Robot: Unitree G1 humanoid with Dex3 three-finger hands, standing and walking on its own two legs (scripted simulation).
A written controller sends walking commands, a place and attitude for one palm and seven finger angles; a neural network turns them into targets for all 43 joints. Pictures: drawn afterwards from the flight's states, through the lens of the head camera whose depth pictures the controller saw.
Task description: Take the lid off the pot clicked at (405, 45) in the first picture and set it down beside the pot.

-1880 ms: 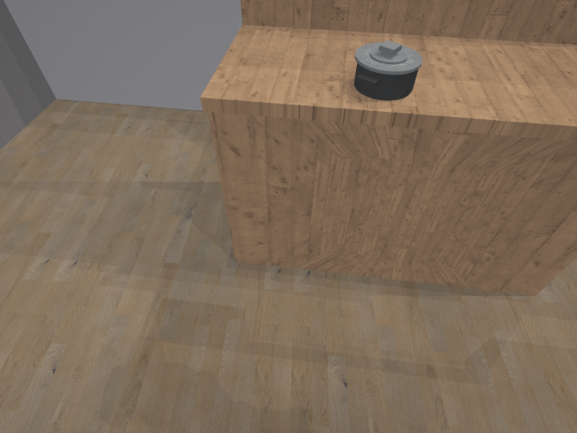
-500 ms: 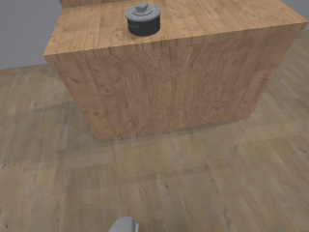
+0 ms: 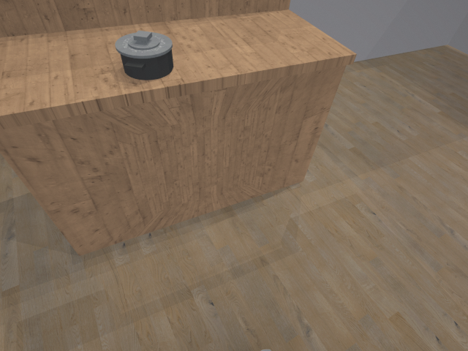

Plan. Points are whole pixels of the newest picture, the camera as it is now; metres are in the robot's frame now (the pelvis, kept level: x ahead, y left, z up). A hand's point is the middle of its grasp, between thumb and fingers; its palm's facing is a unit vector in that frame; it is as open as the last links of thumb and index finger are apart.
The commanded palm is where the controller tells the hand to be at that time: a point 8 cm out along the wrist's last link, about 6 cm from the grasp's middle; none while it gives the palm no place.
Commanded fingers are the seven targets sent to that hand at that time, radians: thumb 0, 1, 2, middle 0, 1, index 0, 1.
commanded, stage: walk to a spot facing it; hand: left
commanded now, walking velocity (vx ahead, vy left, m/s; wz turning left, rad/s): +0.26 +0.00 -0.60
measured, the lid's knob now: (142, 36) +0.91 +0.34 +0.11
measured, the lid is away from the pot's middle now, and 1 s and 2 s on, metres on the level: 0.00 0.00 0.00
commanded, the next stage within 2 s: turn to face it in 0.56 s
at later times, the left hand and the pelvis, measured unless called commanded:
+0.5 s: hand (228, 262) +0.36 +0.03 -0.19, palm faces -0.39 -0.90 -0.18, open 7.3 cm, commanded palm none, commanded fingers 0.00 0.90 0.90 -0.20 -0.30 -0.20 -0.30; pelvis +0.16 -0.09 -0.03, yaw -20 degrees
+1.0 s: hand (217, 250) +0.39 +0.06 -0.19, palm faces -0.23 -0.96 -0.17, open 7.3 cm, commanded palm none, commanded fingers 0.00 0.90 0.90 -0.20 -0.30 -0.20 -0.30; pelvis +0.33 -0.11 -0.01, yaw -19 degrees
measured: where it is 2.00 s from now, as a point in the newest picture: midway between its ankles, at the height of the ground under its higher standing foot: (269, 340)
